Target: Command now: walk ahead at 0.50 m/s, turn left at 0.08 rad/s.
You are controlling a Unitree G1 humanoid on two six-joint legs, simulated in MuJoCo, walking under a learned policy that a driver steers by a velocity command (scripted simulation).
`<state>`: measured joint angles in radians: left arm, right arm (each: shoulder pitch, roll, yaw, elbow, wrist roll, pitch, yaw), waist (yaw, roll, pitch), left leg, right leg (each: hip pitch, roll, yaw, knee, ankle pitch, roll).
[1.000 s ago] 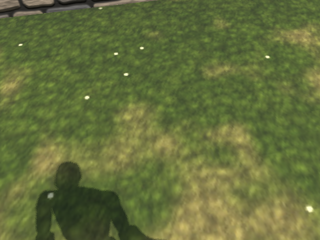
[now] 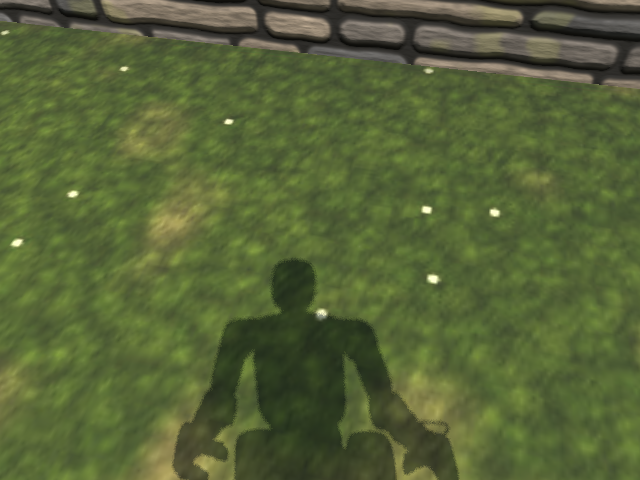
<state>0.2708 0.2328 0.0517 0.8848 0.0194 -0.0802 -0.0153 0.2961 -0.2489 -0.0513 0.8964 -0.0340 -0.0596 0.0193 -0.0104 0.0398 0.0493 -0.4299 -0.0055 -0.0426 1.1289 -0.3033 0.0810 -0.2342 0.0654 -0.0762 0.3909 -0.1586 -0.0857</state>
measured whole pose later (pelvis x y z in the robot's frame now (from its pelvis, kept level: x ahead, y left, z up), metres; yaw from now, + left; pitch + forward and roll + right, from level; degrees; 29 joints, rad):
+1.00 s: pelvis +0.46 +0.02 -0.01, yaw -3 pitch -1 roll +1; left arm 0.18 0.17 0.01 0.95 0.01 -0.06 0.02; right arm 0.32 -0.17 -0.02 1.04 -0.01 -0.03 -0.02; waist -0.02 0.01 0.07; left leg -0.25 -0.03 0.02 0.94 -0.55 0.03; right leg -0.34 0.03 -0.09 0.48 -0.13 -0.09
